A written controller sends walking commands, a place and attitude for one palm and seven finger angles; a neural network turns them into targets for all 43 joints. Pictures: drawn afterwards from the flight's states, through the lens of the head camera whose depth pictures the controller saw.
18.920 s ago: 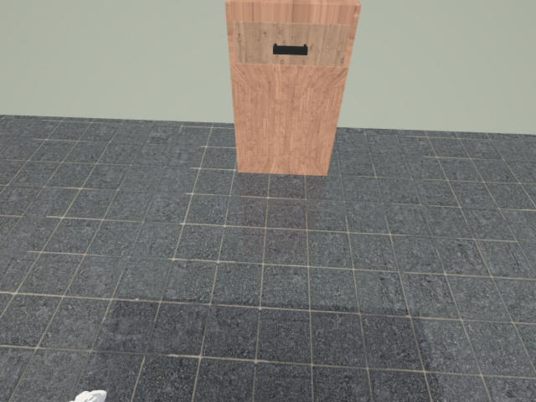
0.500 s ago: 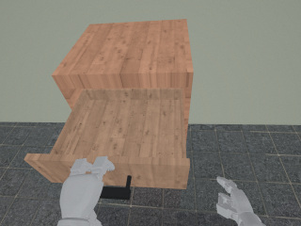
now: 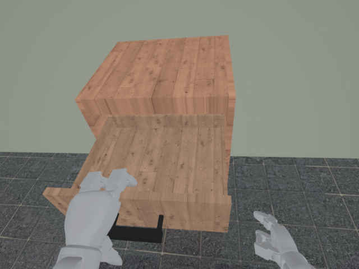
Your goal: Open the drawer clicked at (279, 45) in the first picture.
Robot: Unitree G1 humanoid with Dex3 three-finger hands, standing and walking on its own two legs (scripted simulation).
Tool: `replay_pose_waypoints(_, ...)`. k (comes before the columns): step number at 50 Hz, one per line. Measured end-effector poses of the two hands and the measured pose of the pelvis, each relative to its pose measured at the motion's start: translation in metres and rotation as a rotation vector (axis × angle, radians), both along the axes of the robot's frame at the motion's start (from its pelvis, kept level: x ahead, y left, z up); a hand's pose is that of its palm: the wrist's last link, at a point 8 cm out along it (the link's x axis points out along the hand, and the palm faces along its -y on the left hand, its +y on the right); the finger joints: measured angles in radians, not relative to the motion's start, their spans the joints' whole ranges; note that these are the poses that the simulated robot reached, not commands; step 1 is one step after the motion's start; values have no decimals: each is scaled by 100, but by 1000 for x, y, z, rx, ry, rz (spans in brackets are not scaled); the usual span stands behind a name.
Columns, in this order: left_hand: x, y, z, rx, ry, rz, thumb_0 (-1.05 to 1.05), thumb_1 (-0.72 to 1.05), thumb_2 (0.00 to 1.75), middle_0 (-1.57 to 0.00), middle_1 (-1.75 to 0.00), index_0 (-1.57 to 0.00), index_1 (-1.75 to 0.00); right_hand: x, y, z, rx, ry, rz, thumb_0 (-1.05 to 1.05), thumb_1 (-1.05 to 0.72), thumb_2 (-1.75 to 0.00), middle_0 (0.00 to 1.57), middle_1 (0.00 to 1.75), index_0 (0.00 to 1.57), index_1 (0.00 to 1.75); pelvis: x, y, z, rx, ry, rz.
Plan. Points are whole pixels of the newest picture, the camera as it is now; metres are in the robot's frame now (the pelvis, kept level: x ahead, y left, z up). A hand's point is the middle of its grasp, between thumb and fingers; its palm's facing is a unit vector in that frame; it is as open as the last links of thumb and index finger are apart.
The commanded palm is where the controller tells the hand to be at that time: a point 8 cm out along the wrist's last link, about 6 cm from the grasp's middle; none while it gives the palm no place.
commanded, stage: lift the hand off the handle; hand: left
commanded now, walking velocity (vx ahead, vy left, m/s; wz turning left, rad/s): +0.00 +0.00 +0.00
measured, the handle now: (135, 225) +0.23 +0.16 -0.05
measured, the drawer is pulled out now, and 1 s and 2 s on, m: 0.30 0.30 0.30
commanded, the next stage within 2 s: draw the hand back to the body in 0.12 s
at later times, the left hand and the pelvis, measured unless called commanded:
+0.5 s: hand (96, 212) +0.19 +0.19 +0.10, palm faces +0.13 -0.18 -0.98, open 13.9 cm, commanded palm +0.15 +0.19 +0.16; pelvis +0.00 +0.00 +0.01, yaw +0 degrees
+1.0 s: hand (80, 205) +0.18 +0.20 +0.14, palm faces +0.27 -0.88 -0.39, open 13.6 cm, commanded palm +0.14 +0.25 +0.18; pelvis +0.01 +0.01 +0.02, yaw +3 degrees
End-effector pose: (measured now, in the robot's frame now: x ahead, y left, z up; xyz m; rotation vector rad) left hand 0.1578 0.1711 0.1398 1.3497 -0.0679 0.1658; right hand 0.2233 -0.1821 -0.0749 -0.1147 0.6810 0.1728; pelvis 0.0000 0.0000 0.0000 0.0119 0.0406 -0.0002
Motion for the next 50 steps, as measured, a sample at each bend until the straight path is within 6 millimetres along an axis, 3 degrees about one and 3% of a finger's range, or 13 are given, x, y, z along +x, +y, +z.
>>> replay_pose_waypoints(5, 6, 2, 12, -9, -11, 10, 0, -49, 30, -32, -120, -31, -120, 1, 1, 3, 10, 3, -3, 2, -90, -90, 20, 30, 19, 30, 0, 0, 3, 0, -15, 2)
replay_pose_waypoints(15, 6, -1, 5, -22, 45, -19, 0, -49, 30, -32, -120, -31, -120, 2, -1, 9, -4, 3, 2, 2, -90, -90, 20, 30, 19, 30, 0, -1, 7, -3, -18, -7)
replay_pose_waypoints(42, -11, 65, 28, 62, 66, 83, 0, -49, 30, -32, -120, -31, -120, 6, -1, 16, -75, 9, -22, 2, -90, -90, 20, 30, 19, 30, 4, 10, 13, -20, -24, 11)
replay_pose_waypoints(46, -11, 71, 18, -652, -12, 84, 0, -47, 31, -31, -118, -31, -119, 1, 4, 25, -84, -75, -79, 2, -90, -90, 20, 30, 19, 30, 5, 13, 14, -17, -66, 37)
replay_pose_waypoints(50, -13, 71, 23, -929, -121, 44, 0, -41, 34, -31, -114, -31, -114, -9, 9, 32, -115, -129, -94, 2, -90, -90, 20, 30, 19, 30, 12, 13, 16, -19, -86, 55)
